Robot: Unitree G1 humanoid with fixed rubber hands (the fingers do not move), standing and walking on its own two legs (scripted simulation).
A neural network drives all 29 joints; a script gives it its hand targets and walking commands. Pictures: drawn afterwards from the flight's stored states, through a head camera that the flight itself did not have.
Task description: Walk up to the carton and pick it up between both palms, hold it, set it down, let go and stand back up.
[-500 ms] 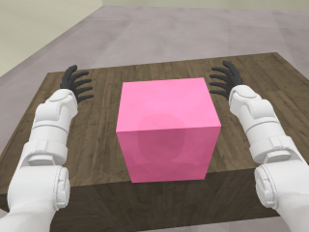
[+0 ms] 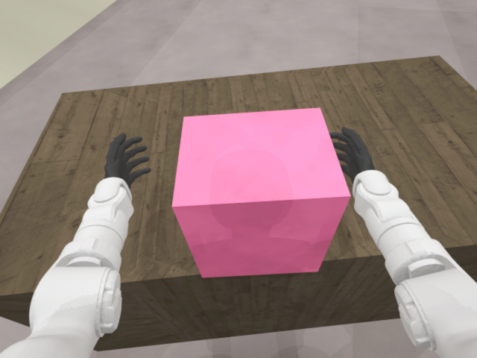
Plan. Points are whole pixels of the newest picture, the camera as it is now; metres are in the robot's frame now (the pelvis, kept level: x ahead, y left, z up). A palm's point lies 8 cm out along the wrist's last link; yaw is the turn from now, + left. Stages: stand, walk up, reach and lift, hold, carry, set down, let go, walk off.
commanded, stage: reach and lift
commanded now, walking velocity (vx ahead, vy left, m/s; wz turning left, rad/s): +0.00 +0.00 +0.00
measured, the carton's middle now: (256, 200) +0.39 -0.01 +0.03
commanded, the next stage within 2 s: none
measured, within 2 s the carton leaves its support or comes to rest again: neither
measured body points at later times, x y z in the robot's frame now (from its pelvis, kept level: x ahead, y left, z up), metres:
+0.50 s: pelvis +0.01 +0.00 +0.00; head +0.06 -0.01 +0.45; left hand +0.44 +0.20 +0.06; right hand +0.43 -0.18 +0.05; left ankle +0.00 +0.12 -0.74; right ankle +0.02 -0.13 -0.74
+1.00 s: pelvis +0.01 +0.00 +0.00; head +0.06 +0.00 +0.45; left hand +0.43 +0.17 +0.05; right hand +0.43 -0.16 +0.05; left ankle +0.00 +0.12 -0.74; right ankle +0.02 -0.13 -0.74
